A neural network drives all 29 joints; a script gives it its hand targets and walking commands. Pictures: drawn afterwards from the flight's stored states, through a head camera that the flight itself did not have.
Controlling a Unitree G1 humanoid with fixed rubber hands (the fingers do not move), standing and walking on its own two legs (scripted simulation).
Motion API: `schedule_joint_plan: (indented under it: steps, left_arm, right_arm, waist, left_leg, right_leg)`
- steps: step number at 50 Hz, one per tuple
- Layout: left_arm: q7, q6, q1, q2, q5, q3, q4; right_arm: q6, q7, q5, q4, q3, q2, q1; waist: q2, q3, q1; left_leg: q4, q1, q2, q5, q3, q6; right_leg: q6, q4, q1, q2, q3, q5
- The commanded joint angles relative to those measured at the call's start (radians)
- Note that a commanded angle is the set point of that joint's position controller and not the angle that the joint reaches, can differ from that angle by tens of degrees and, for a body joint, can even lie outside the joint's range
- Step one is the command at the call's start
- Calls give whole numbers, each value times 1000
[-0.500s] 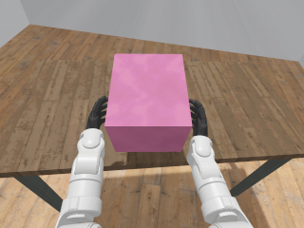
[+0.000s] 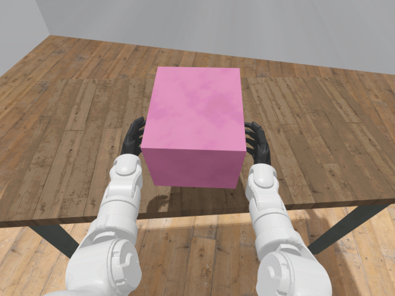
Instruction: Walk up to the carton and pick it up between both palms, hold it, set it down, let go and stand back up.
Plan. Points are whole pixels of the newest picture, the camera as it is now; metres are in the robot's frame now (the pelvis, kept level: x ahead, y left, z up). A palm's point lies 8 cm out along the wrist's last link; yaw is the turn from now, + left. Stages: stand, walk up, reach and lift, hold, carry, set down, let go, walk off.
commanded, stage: set down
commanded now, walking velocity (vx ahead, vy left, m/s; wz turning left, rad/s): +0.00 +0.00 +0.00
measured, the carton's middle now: (196, 127) +0.46 +0.00 +0.08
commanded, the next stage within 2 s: none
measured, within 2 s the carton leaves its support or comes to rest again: rests again in 1.60 s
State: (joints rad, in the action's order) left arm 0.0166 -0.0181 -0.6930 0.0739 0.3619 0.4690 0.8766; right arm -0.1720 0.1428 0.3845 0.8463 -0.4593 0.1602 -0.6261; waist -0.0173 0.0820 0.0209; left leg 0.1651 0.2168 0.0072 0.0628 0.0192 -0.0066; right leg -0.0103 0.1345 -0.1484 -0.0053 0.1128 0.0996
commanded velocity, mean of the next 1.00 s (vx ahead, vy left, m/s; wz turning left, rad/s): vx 0.00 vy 0.00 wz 0.00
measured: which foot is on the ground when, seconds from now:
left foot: down 0.00-1.00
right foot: down 0.00-1.00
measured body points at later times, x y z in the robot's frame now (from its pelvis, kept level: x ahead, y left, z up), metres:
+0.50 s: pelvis +0.03 +0.01 +0.00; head +0.10 +0.01 +0.44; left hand +0.46 +0.13 +0.02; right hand +0.43 -0.14 +0.03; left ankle +0.00 +0.12 -0.75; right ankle -0.03 -0.10 -0.75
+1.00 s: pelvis +0.02 +0.00 -0.01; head +0.15 +0.00 +0.42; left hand +0.45 +0.14 -0.04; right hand +0.43 -0.14 -0.03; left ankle +0.00 +0.12 -0.75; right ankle -0.03 -0.11 -0.75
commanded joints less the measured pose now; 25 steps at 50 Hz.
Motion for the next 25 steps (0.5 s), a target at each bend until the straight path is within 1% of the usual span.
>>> schedule_joint_plan:
  steps: [1, 2, 3, 5, 6, 7, 8, 10, 12, 14, 15, 16, 17, 19, 21, 22, 23, 25]
  left_arm:
    - [-137, -141, -743, 395, -4, -253, -123]
    - [-131, -154, -756, 394, -8, -263, -131]
    - [-125, -163, -766, 403, -12, -271, -133]
    - [-121, -186, -780, 425, -18, -291, -121]
    - [-119, -197, -786, 427, -16, -287, -106]
    - [-115, -208, -798, 443, -15, -301, -115]
    - [-111, -217, -798, 452, -18, -304, -109]
    - [-104, -229, -808, 470, -5, -312, -114]
    - [-103, -236, -804, 480, -11, -317, -78]
    - [-100, -239, -790, 498, 0, -324, -67]
    - [-101, -239, -787, 487, 5, -314, -41]
    - [-105, -240, -781, 488, 5, -312, -29]
    - [-103, -244, -773, 493, 11, -312, -30]
    - [-103, -250, -765, 494, 6, -305, -3]
    - [-102, -254, -746, 495, 11, -300, 19]
    - [-103, -255, -739, 501, 23, -296, 28]
    - [-103, -255, -722, 501, 25, -285, 47]
    - [-97, -264, -726, 509, 21, -299, 35]
  right_arm:
    - [-78, -125, 99, -112, 218, 435, -654]
    - [-82, -127, 106, -105, 211, 437, -648]
    - [-88, -127, 112, -96, 211, 440, -648]
    - [-106, -127, 131, -109, 208, 455, -666]
    - [-110, -126, 136, -97, 207, 461, -668]
    - [-120, -125, 134, -85, 208, 469, -665]
    - [-128, -123, 135, -78, 220, 481, -662]
    - [-133, -123, 142, -39, 212, 496, -647]
    - [-138, -124, 134, -20, 238, 513, -647]
    - [-145, -128, 127, 12, 252, 524, -640]
    - [-147, -127, 123, 19, 256, 528, -641]
    - [-146, -126, 125, 25, 254, 534, -641]
    - [-153, -128, 119, 23, 261, 533, -641]
    - [-158, -127, 113, 37, 277, 546, -635]
    - [-165, -129, 102, 48, 292, 557, -637]
    - [-169, -131, 98, 48, 297, 569, -633]
    - [-172, -131, 100, 46, 295, 563, -633]
    - [-185, -133, 98, 44, 296, 560, -634]
  waist:
    - [39, 548, 16]
    - [51, 583, 18]
    - [58, 620, 29]
    - [69, 687, 35]
    - [62, 698, 40]
    - [79, 733, 41]
    - [84, 755, 36]
    - [99, 779, 49]
    - [89, 794, 49]
    - [89, 807, 47]
    - [80, 806, 42]
    - [86, 781, 42]
    - [89, 801, 36]
    - [62, 794, 35]
    - [45, 787, 21]
    - [46, 779, 15]
    - [42, 769, 17]
    - [54, 792, 15]
  left_leg:
    - [2, -37, -28, -146, -17, 6]
    - [6, -46, -28, -162, -20, 3]
    - [10, -54, -28, -195, -21, 1]
    - [33, -65, -27, -261, -10, -7]
    - [41, -59, -24, -279, -9, -9]
    - [46, -50, -26, -317, -12, -13]
    - [53, -40, -26, -345, -13, -13]
    - [61, -45, -26, -394, -10, -21]
    - [79, -30, -24, -448, -7, -20]
    - [93, -33, -21, -500, -5, -24]
    - [93, -16, -20, -495, -6, -21]
    - [97, 5, -20, -500, -2, -22]
    - [99, 11, -23, -518, -7, -18]
    - [105, 17, -23, -542, -4, -18]
    - [106, 58, -22, -559, -5, -9]
    - [102, 82, -23, -562, -10, -5]
    - [103, 90, -23, -568, -9, -3]
    - [109, 69, -18, -593, -6, -12]
  right_leg:
    - [35, 92, 373, 17, -20, -470]
    - [36, 91, 364, 18, -18, -475]
    - [35, 94, 367, 18, -19, -503]
    - [30, 106, 355, 24, -15, -559]
    - [29, 109, 351, 25, -16, -577]
    - [29, 114, 363, 24, -18, -616]
    - [31, 122, 379, 20, -24, -655]
    - [29, 132, 379, 24, -24, -695]
    - [33, 148, 369, 26, -26, -741]
    - [33, 158, 366, 27, -35, -779]
    - [34, 156, 378, 24, -35, -784]
    - [34, 164, 375, 23, -41, -800]
    - [35, 173, 383, 24, -38, -812]
    - [37, 178, 390, 27, -43, -854]
    - [39, 189, 410, 24, -52, -892]
    - [38, 193, 419, 22, -58, -901]
    - [41, 199, 421, 22, -56, -917]
    - [35, 197, 391, 24, -56, -893]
